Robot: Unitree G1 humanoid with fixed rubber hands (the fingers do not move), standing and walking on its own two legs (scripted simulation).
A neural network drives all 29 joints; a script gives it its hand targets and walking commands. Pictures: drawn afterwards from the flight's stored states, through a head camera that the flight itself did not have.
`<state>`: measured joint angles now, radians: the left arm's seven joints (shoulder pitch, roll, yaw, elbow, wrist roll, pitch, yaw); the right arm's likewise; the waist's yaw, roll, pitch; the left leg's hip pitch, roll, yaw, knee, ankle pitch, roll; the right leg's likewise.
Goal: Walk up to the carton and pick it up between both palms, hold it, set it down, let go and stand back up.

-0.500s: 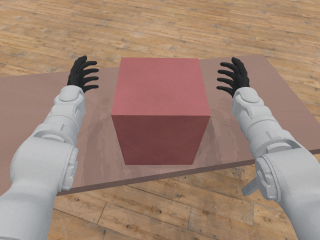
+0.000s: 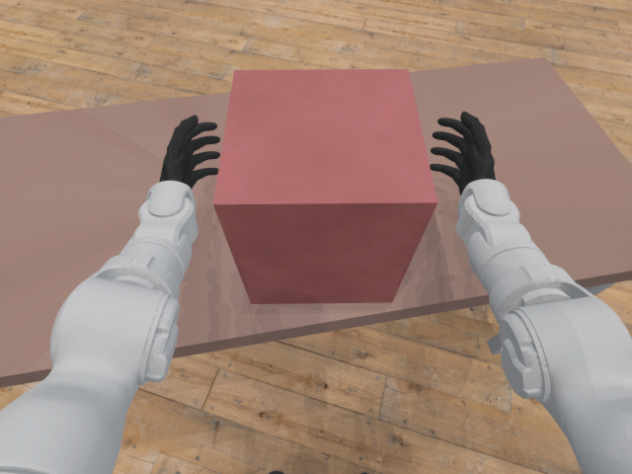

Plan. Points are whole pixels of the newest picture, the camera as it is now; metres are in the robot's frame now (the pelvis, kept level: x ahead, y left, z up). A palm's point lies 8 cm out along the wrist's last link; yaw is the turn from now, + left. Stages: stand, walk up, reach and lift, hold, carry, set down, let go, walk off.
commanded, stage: reach and lift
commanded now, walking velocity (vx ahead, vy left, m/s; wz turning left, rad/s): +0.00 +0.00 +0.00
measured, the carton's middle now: (321, 198) +0.47 +0.00 +0.04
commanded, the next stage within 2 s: none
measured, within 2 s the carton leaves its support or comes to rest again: neither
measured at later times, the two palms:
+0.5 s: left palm (202, 176) +0.48 +0.15 +0.08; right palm (447, 180) +0.46 -0.15 +0.09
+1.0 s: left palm (204, 187) +0.46 +0.15 +0.08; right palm (449, 194) +0.44 -0.15 +0.08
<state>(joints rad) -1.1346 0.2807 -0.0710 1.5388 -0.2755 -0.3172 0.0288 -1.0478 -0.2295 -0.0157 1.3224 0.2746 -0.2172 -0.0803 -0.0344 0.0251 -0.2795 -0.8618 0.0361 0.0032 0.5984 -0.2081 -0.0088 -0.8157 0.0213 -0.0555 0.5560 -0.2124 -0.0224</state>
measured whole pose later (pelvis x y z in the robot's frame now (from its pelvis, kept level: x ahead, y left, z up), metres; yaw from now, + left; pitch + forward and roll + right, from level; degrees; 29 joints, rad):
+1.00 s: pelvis +0.02 +0.01 +0.03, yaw -1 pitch +14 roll -1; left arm -0.91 0.02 0.59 1.17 0.41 -0.25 0.03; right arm -0.82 0.11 -0.75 0.96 -0.55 -0.27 -0.02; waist 0.00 -0.01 -0.08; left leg -0.44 0.03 0.06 0.37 -0.17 0.00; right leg -0.41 0.01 -0.04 0.33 -0.17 -0.01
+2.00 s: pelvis +0.02 +0.01 +0.03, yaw -1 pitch +15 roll -1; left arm -0.88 -0.01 0.58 1.11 0.42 -0.23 0.03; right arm -0.80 0.11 -0.76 0.95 -0.55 -0.29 -0.01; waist -0.01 -0.02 -0.10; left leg -0.45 0.03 0.08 0.33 -0.15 0.01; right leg -0.41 -0.01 -0.07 0.29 -0.14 0.00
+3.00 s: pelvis +0.01 +0.01 +0.03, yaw -1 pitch +10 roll -1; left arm -0.83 0.02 0.41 1.13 0.26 -0.21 0.09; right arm -0.78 0.02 -0.52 1.12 -0.32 -0.35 -0.10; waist 0.00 -0.02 -0.13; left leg -0.35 0.04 0.08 0.31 -0.13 0.01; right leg -0.30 0.00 -0.08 0.24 -0.12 -0.01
